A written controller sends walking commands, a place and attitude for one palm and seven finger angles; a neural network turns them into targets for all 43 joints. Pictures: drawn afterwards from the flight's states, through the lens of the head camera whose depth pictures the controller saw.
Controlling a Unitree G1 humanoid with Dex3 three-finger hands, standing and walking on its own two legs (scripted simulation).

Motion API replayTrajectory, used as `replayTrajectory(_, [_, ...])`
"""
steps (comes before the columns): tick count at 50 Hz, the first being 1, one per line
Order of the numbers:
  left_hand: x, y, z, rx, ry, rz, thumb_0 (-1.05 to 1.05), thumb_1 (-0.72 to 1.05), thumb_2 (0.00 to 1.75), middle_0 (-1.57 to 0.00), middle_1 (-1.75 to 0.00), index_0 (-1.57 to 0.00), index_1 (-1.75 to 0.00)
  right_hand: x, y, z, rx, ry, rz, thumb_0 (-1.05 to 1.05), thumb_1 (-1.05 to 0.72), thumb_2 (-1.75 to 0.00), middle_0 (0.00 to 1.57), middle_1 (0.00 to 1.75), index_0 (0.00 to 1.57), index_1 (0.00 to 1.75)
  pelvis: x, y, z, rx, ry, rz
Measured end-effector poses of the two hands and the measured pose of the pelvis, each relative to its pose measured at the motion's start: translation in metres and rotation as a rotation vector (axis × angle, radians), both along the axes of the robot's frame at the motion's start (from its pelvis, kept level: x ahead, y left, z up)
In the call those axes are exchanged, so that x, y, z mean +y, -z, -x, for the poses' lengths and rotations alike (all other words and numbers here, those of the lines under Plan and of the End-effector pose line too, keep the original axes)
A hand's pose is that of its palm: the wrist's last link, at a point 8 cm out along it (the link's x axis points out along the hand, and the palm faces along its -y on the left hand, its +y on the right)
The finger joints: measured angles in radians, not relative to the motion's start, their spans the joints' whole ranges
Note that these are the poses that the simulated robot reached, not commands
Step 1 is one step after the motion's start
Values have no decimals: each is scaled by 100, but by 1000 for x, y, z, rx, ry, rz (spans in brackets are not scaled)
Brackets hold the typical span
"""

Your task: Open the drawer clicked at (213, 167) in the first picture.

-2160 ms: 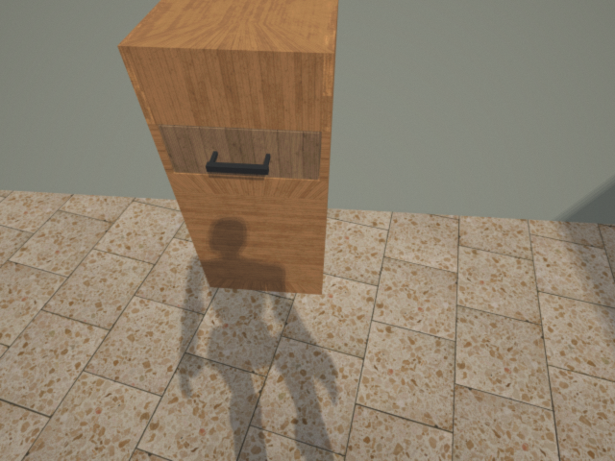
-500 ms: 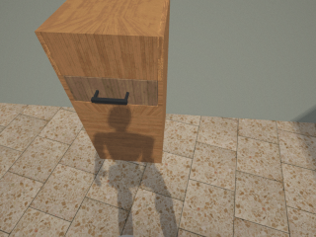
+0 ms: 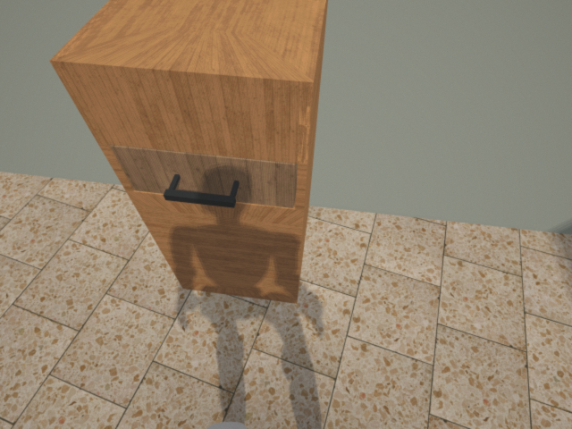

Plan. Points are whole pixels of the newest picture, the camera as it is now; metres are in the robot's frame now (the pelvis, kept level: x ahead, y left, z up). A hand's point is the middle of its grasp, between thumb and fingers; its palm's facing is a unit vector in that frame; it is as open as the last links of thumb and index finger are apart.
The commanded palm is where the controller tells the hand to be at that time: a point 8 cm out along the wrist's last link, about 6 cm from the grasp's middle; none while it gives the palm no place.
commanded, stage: come to a stop and stand still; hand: left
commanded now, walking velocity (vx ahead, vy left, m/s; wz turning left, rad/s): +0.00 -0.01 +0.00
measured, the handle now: (202, 190) +0.56 +0.22 -0.11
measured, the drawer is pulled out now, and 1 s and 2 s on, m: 0.00 0.00 0.00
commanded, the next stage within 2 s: look again from close up in 1.92 s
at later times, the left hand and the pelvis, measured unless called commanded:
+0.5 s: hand out of the picture +0.00 +0.21 -0.17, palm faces +0.01 -0.97 -0.24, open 7.4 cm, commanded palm none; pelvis -0.05 +0.02 -0.01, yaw -2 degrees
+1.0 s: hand out of the picture -0.11 +0.17 -0.18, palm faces +0.04 -0.99 -0.16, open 7.4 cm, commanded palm none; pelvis -0.10 +0.01 -0.01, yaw -1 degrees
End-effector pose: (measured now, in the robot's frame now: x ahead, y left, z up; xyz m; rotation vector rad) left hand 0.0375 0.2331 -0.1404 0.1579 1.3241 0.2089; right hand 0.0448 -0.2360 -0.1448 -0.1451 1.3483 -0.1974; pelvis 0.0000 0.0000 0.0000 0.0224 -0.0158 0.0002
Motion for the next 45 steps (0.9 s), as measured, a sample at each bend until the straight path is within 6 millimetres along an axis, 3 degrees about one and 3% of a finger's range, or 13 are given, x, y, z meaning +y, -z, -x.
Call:
replayTrajectory(4, [11, 10, 0, 11, 6, 7, 1, 91, 90, -20, -30, -20, -30, 2, 0, -3, -36, -19, 30, 0, -92, -90, 19, 30, 20, 30, 8, 7, 3, 4, 12, 17])
replayTrajectory(8, [16, 6, 2, -8, 15, -11, 1, 91, 90, -20, -30, -20, -30, 5, -1, 2, -49, -33, 20, 0, -91, -90, 19, 30, 20, 30, 8, 6, 9, 11, 15, 30])
replayTrajectory(12, [23, 13, 10, -61, 63, -37, 1, 91, 90, -20, -30, -20, -30, 5, 5, -4, -143, -12, 15, 0, -91, -90, 20, 30, 20, 30, 10, 19, 14, -8, 25, 28])
replayTrajectory(17, [28, 13, 20, -73, 70, -26, 1, 91, 90, -20, -30, -20, -30, 19, 0, 2, -231, -4, 5, 0, -91, -90, 19, 30, 20, 30, 19, 19, 24, -54, 42, 21])
replayTrajectory(24, [24, 1, 41, -115, 80, -13, 1, 91, 90, -20, -30, -20, -30, 28, 0, 35, -214, -12, -23, 0, -93, -90, 20, 30, 21, 30, 22, 12, 46, -50, 39, 28])
replayTrajectory(38, [9, 3, 120, 27, 35, 30, 1, 91, 90, -20, -30, -20, -30, 21, 3, 138, 4, 19, -22, 0, -92, -90, 19, 30, 20, 30, 16, 5, 75, -16, 25, 28])
replayTrajectory(45, [-6, 7, 145, 73, 14, 61, 1, 91, 90, -20, -30, -20, -30, 25, 6, 163, 52, 35, -37, 0, -91, -90, 19, 30, 20, 30, 12, 5, 87, -17, 22, 27])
